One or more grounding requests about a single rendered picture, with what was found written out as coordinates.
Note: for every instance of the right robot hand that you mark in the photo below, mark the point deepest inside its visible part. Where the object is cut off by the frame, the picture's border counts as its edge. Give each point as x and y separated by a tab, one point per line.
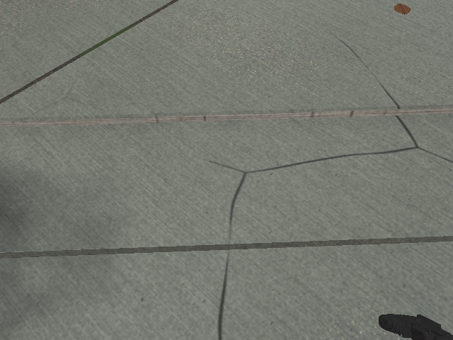
417	328

